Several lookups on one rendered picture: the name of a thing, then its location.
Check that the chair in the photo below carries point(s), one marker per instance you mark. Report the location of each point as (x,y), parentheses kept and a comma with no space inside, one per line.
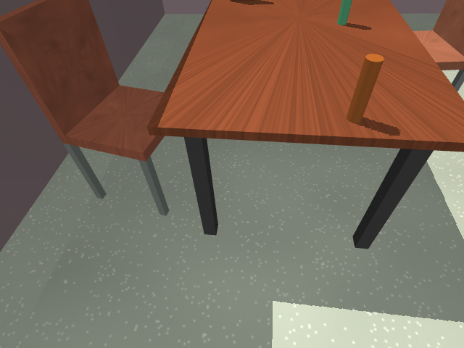
(445,43)
(58,50)

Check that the table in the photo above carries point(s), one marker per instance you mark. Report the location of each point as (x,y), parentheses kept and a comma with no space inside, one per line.
(285,71)

